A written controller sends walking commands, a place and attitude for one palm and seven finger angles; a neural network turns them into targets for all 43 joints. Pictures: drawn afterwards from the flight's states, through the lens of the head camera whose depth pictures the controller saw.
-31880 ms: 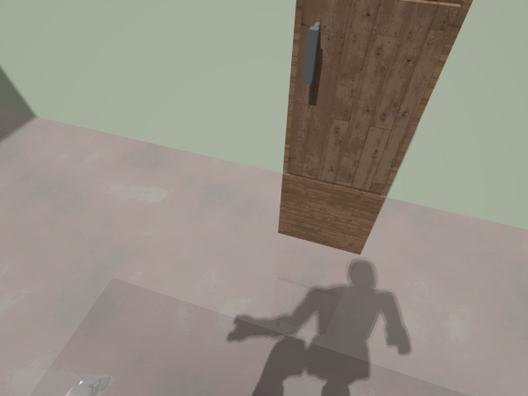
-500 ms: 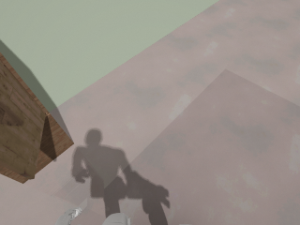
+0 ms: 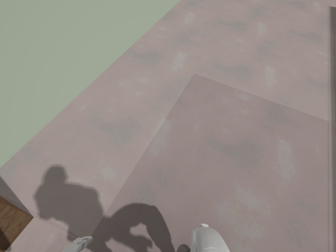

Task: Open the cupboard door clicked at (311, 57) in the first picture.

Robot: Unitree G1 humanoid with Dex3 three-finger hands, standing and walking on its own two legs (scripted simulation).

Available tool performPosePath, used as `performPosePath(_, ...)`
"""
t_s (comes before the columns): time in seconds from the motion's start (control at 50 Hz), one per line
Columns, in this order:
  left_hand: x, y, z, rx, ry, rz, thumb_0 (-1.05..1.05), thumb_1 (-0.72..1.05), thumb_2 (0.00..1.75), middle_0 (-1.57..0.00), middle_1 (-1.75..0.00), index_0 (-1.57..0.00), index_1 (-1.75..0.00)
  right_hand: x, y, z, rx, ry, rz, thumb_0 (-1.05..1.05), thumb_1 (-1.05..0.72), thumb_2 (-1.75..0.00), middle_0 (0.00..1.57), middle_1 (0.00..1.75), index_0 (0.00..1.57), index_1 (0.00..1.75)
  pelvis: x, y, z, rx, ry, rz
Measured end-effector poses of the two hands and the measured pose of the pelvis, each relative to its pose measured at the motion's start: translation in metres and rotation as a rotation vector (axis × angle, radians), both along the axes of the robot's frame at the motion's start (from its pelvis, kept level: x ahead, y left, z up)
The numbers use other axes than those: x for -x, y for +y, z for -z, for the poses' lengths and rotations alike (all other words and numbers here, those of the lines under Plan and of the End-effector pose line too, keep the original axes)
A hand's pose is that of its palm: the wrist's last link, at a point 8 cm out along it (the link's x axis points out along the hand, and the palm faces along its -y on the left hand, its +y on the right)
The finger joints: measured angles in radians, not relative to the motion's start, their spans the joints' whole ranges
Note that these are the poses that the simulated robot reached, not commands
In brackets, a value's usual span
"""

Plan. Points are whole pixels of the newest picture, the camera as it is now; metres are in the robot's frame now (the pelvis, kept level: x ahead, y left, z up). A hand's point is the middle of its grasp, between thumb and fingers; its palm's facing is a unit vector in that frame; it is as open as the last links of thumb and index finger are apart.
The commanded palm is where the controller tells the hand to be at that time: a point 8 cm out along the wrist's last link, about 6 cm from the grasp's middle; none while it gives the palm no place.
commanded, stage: walk to a spot facing it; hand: left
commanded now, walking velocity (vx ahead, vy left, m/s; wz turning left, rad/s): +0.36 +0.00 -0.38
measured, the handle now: out of the picture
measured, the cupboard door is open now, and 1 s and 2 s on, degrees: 54 54 54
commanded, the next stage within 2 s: turn to face it in 1.16 s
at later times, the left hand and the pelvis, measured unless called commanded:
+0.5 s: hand (130, 200) +0.27 +0.12 -0.16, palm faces -0.08 -0.97 -0.23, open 7.2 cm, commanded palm none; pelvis +0.23 -0.07 +0.00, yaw -8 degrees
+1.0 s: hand (149, 117) +0.59 +0.09 -0.17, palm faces -0.20 -0.96 -0.20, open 7.3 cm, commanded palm none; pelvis +0.49 -0.08 +0.00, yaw -14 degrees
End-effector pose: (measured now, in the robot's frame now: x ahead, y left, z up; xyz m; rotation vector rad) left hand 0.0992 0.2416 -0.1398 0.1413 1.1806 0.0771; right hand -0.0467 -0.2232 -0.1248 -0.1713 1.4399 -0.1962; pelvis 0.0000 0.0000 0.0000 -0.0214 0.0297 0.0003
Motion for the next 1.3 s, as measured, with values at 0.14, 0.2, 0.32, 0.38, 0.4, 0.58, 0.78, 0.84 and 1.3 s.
performPosePath(0.14, -0.138, -0.052, 0.005, -0.011, -0.097, 0.159, 0.01, 0.91, 0.90, -0.19, -0.30, -0.19, -0.29, 0.024, -0.003, 0.017, -0.058, 0.212, 0.164, 0.00, -0.91, -0.90, 0.20, 0.30, 0.20, 0.30, -0.072, -0.026, 0.021, -0.015, -0.015, 0.063)
performPosePath(0.2, -0.173, -0.069, 0.010, -0.029, -0.158, 0.155, 0.01, 0.91, 0.90, -0.19, -0.30, -0.19, -0.29, 0.003, -0.016, 0.030, -0.084, 0.254, 0.201, 0.00, -0.91, -0.90, 0.20, 0.30, 0.20, 0.30, -0.101, -0.044, 0.032, -0.041, -0.031, 0.086)
performPosePath(0.32, -0.170, -0.084, 0.002, -0.054, -0.020, 0.118, 0.00, 0.92, 0.90, -0.20, -0.30, -0.20, -0.30, -0.129, -0.057, 0.027, -0.053, 0.023, 0.181, 0.01, -0.91, -0.90, 0.20, 0.30, 0.20, 0.30, -0.147, -0.062, 0.010, -0.037, -0.031, 0.115)
performPosePath(0.38, -0.173, -0.076, -0.006, -0.088, 0.026, 0.094, -0.02, 0.95, 0.90, -0.20, -0.30, -0.20, -0.30, -0.201, -0.072, 0.021, -0.046, -0.108, 0.147, 0.00, -0.91, -0.90, 0.20, 0.30, 0.19, 0.30, -0.173, -0.068, 0.002, -0.041, -0.017, 0.127)
performPosePath(0.4, -0.173, -0.075, -0.008, -0.092, 0.045, 0.088, -0.02, 0.95, 0.90, -0.20, -0.30, -0.20, -0.30, -0.223, -0.076, 0.019, -0.045, -0.142, 0.136, 0.00, -0.91, -0.90, 0.19, 0.30, 0.19, 0.30, -0.182, -0.070, 0.000, -0.040, -0.013, 0.130)
performPosePath(0.58, -0.167, -0.080, -0.002, -0.056, 0.235, -0.002, 0.00, 0.92, 0.90, -0.20, -0.30, -0.19, -0.30, -0.403, -0.082, 0.010, -0.053, -0.322, 0.031, 0.00, -0.91, -0.90, 0.19, 0.30, 0.19, 0.30, -0.277, -0.069, 0.002, -0.026, -0.011, 0.149)
performPosePath(0.78, -0.233, -0.079, 0.023, 0.000, 0.417, 0.011, 0.01, 0.91, 0.90, -0.20, -0.30, -0.20, -0.30, -0.522, -0.068, 0.014, -0.003, -0.418, 0.036, 0.00, -0.91, -0.90, 0.20, 0.30, 0.20, 0.30, -0.391, -0.054, 0.020, -0.029, -0.041, 0.200)
performPosePath(0.84, -0.303, -0.079, 0.020, -0.006, 0.319, 0.048, 0.01, 0.91, 0.90, -0.20, -0.30, -0.19, -0.30, -0.502, -0.067, 0.015, -0.001, -0.314, 0.088, 0.00, -0.91, -0.90, 0.20, 0.30, 0.20, 0.30, -0.417, -0.058, 0.012, -0.031, -0.044, 0.200)
performPosePath(1.3, -0.657, -0.222, -0.004, -0.070, -0.015, 0.272, 0.00, 0.92, 0.90, -0.19, -0.30, -0.19, -0.29, -0.549, -0.157, 0.028, -0.081, 0.049, 0.351, 0.01, -0.91, -0.90, 0.20, 0.30, 0.19, 0.30, -0.613, -0.181, 0.006, -0.035, -0.037, 0.273)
